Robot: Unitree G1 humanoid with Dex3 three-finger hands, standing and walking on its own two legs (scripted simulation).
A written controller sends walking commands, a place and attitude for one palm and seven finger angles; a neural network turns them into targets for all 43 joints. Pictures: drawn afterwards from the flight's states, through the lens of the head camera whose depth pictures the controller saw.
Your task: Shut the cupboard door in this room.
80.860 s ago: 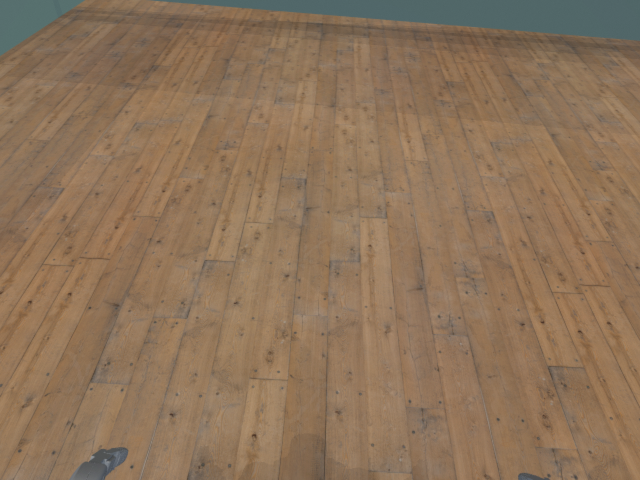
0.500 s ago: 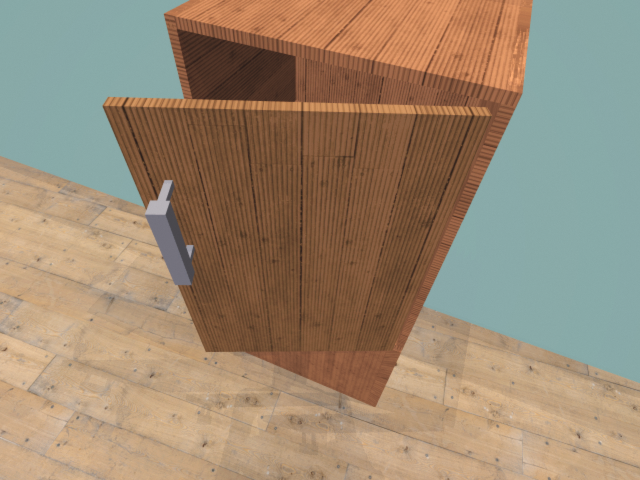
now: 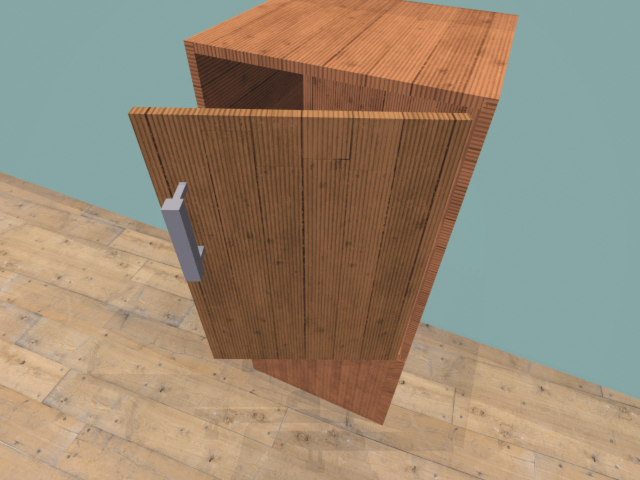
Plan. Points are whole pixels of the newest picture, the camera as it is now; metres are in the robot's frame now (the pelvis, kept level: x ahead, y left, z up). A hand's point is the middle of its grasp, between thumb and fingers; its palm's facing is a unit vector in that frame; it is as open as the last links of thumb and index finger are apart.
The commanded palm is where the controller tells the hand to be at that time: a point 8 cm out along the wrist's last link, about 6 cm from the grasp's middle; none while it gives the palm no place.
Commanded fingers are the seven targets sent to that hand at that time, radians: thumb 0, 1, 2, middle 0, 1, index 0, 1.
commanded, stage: come to a stop and stand still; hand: left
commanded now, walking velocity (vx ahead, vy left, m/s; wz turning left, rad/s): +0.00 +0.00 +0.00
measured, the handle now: (188, 232) +0.42 +0.22 +0.09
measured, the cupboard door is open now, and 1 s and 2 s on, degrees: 24 24 24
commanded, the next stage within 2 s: look again from close up in 0.52 s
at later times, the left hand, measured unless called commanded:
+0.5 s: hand out of the picture -0.03 +0.12 -0.18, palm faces +0.03 -0.99 -0.13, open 7.3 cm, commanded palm none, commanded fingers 0.00 0.90 0.90 -0.20 -0.30 -0.20 -0.30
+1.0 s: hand out of the picture -0.01 +0.14 -0.18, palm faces +0.04 -0.99 -0.13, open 7.3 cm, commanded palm none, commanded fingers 0.00 0.90 0.90 -0.20 -0.30 -0.20 -0.30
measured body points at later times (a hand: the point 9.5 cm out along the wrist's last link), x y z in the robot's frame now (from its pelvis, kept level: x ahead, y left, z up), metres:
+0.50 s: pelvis +0.00 -0.02 +0.00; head +0.00 -0.01 +0.45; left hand -0.03 +0.18 -0.16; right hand -0.02 -0.22 -0.15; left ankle +0.03 +0.05 -0.74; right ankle +0.03 -0.14 -0.74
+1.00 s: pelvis +0.01 -0.01 +0.01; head +0.02 +0.01 +0.46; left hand -0.01 +0.19 -0.16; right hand +0.00 -0.21 -0.15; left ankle +0.03 +0.05 -0.74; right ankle +0.03 -0.14 -0.74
